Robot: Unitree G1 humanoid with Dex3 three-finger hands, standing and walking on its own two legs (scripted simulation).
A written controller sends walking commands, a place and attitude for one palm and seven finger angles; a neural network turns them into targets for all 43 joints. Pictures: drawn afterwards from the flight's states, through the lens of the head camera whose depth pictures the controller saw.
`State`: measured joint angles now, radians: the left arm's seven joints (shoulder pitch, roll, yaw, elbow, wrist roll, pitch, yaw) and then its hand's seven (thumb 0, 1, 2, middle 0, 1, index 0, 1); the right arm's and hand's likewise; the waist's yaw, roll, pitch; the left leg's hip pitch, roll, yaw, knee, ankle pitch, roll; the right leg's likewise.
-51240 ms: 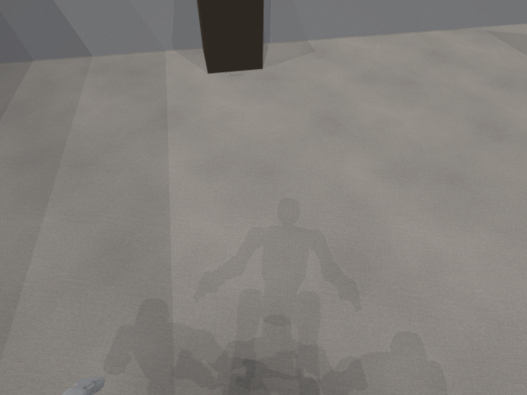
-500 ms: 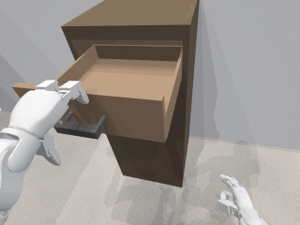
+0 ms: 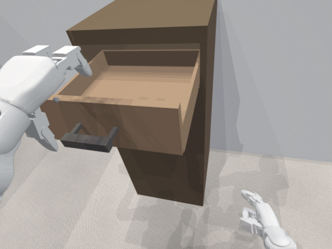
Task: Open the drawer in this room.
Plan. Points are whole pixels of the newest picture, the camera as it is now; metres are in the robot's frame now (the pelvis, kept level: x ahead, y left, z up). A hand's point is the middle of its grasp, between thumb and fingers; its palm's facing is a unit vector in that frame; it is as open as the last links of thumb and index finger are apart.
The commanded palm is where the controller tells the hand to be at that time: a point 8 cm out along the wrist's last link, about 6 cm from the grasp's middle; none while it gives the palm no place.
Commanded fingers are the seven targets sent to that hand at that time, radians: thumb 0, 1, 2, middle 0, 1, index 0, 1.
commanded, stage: lift the hand off the handle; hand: left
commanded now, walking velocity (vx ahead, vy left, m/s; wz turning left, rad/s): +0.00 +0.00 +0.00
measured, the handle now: (91, 135) +0.29 +0.21 +0.18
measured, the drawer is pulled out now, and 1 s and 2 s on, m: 0.28 0.28 0.28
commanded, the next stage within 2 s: draw the hand back to the body in 0.16 s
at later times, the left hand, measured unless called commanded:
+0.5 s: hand (44, 92) +0.26 +0.23 +0.31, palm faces +0.27 -0.01 -0.96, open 13.9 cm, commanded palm +0.19 +0.24 +0.37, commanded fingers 0.00 -0.50 0.30 -0.30 -1.20 -0.30 -1.20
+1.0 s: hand (29, 99) +0.23 +0.22 +0.32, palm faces +0.44 -0.69 -0.58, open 13.7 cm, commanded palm +0.17 +0.26 +0.35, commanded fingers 0.00 -0.22 0.42 -0.28 -1.02 -0.28 -1.02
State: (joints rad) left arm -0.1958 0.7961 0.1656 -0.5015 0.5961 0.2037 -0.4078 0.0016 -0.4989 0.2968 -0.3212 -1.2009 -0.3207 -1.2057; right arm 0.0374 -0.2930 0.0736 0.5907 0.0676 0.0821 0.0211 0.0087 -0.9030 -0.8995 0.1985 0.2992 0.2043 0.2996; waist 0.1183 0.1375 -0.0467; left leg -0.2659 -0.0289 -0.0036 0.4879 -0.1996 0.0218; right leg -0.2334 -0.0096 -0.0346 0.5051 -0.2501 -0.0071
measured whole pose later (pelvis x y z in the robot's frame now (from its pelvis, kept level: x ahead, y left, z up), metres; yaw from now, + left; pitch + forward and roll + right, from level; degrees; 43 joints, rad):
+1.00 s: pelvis +0.00 +0.00 +0.00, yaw +0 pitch -3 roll -1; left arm 0.00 0.58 0.49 -0.58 -0.05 -0.05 -0.12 0.00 -0.45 0.32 -0.32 -1.17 -0.32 -1.17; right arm 0.08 -0.22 0.08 0.61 0.05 -0.07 -0.04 0.01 -0.90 -0.90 0.20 0.30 0.21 0.30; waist 0.09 0.09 0.03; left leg -0.22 -0.01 -0.01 0.47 -0.20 0.02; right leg -0.16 0.01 -0.04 0.42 -0.22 -0.01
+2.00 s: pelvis +0.04 -0.03 +0.01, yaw +0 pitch -3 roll +0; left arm 0.17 0.42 0.56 -0.64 -0.13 -0.14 0.09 0.01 0.87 0.89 -0.21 -0.31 -0.21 -0.31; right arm 0.14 -0.22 0.02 0.66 0.03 -0.08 -0.05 0.01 -0.90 -0.90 0.20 0.30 0.21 0.30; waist 0.06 0.08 -0.01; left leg -0.14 0.02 -0.02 0.44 -0.25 -0.01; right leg -0.08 0.04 -0.05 0.39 -0.26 -0.04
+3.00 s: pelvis -0.13 +0.04 +0.00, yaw -1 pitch +2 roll -5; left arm 0.01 0.52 0.68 -0.76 -0.09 -0.20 0.14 0.01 0.88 0.90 -0.21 -0.30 -0.21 -0.31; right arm 0.19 -0.15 0.01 0.65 0.01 -0.11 -0.01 0.01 -0.90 -0.90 0.20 0.30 0.21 0.30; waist 0.00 0.03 -0.02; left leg -0.47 0.05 0.02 0.46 -0.03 0.06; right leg -0.31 0.06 -0.03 0.88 -0.54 0.00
